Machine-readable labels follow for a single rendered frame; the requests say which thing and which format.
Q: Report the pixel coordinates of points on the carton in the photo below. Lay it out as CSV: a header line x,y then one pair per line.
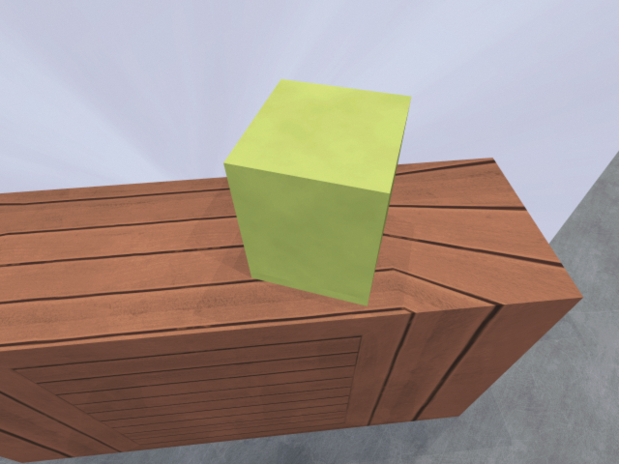
x,y
311,181

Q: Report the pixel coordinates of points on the pedestal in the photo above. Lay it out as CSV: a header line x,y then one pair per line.
x,y
129,319

